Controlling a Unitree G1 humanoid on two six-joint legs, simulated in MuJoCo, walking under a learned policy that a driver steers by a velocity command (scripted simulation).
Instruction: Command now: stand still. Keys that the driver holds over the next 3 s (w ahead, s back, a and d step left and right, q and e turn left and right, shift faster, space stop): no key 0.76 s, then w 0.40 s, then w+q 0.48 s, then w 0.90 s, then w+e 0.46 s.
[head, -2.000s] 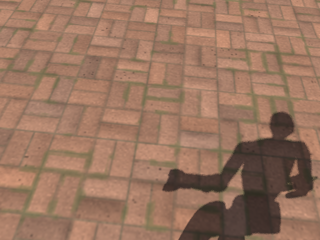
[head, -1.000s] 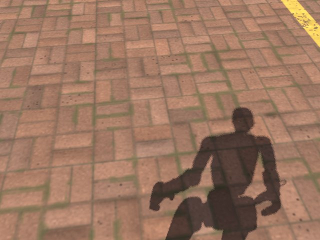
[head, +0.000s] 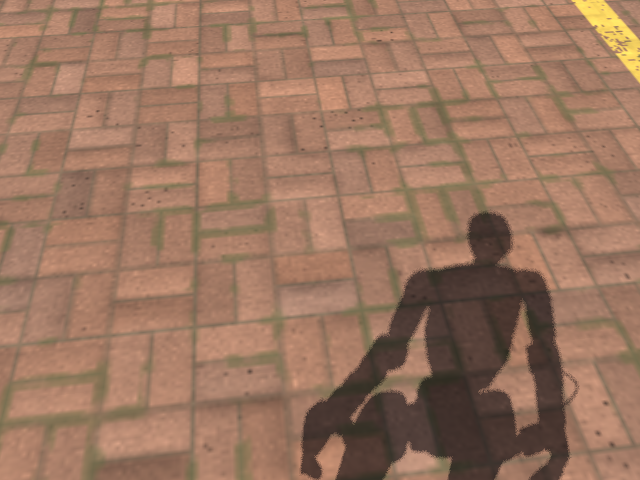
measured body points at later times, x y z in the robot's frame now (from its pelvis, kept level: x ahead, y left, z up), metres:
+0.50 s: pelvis -0.01 +0.01 +0.00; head +0.00 +0.01 +0.45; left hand +0.00 +0.25 -0.16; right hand -0.01 -0.23 -0.15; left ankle -0.03 +0.12 -0.74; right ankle +0.00 -0.12 -0.74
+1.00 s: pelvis +0.02 -0.01 +0.00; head +0.02 -0.02 +0.45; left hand +0.03 +0.23 -0.15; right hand -0.02 -0.26 -0.16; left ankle -0.03 +0.12 -0.74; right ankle +0.01 -0.11 -0.73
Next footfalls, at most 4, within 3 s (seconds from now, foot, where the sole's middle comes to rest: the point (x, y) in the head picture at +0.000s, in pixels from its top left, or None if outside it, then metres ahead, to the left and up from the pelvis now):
1.50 left None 0.42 0.11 -0.78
2.02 right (339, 377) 0.75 -0.01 -0.78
2.54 left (209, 306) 0.95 0.31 -0.78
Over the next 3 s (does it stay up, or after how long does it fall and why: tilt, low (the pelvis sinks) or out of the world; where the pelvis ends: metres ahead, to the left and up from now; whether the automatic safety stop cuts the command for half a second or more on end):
stays up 1.05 0.23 0.00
